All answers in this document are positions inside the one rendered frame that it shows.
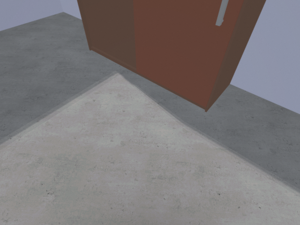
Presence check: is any handle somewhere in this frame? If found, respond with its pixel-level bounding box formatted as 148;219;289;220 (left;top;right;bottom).
216;0;229;26

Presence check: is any wardrobe door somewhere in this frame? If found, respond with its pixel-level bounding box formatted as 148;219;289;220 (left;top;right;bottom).
133;0;244;107
82;0;136;68

